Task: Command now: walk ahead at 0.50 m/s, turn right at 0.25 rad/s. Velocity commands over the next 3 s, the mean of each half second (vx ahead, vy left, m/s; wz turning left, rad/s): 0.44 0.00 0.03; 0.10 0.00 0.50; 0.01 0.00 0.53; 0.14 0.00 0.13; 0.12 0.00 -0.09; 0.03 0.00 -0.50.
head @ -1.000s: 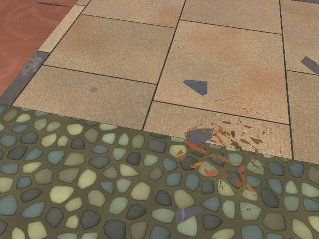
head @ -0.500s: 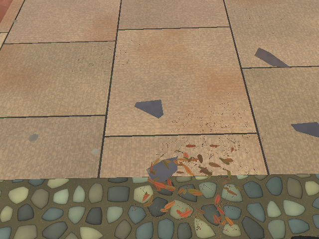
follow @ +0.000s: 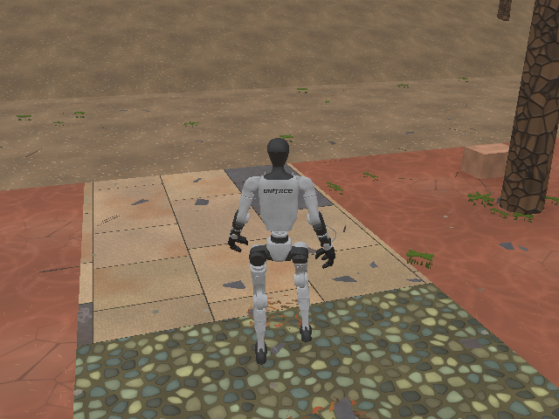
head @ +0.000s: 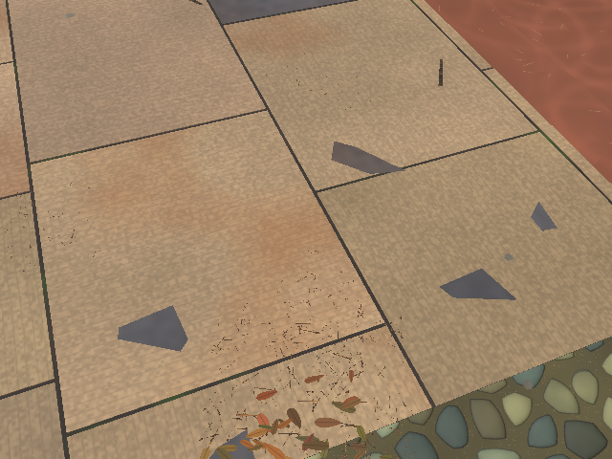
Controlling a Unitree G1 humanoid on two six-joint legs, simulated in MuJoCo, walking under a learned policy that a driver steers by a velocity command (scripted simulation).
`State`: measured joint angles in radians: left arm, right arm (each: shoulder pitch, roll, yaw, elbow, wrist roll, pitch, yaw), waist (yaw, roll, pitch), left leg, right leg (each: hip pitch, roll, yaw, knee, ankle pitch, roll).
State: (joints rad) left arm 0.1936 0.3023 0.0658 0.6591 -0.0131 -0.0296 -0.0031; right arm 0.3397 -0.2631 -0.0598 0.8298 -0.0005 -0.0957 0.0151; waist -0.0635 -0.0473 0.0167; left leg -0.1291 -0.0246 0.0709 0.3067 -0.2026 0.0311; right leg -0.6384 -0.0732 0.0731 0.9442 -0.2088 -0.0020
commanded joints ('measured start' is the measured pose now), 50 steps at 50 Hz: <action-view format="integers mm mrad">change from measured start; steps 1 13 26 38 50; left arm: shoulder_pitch -71 276 -7 -1 -51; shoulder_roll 10 199 113 114 71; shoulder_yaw -11 57 30 20 16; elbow -77 -7 60 31 37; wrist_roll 3 14 29 -3 14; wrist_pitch -26 -28 -55 0 24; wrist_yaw -15 -8 31 17 39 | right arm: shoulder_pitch -71 65 -172 -110 -203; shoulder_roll -171 -111 -55 -214 -204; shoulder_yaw -35 12 1 -59 -68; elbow -60 -15 -99 -224 -266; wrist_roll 13 19 4 -3 2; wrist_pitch -11 -5 56 72 125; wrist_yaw -5 -5 11 7 -48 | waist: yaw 17 194 72 17 51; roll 116 -166 -24 139 195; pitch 12 -404 -23 -299 -153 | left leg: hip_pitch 16 -589 -393 190 -177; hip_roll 243 16 103 334 152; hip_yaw -156 -156 -81 -564 -484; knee -164 961 428 72 8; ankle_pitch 209 -371 257 476 -18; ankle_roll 171 -24 -64 329 183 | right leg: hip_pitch -11 1037 472 -27 205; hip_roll -23 -341 -139 88 94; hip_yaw -25 641 -203 30 20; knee -182 -615 -729 421 -164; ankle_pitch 143 -90 611 -385 -117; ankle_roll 5 -335 -176 38 81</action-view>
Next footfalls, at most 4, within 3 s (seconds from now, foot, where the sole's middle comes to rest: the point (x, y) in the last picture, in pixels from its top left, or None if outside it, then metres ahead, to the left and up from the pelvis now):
0.22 right None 0.28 -0.15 -0.78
0.68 left None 0.48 0.08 -0.78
1.12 right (363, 440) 0.52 -0.15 -0.78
1.52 left None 0.36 0.07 -0.78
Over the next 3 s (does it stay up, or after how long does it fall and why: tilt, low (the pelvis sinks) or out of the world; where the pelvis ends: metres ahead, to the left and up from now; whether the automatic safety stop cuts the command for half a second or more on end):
stays up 0.60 0.08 -0.01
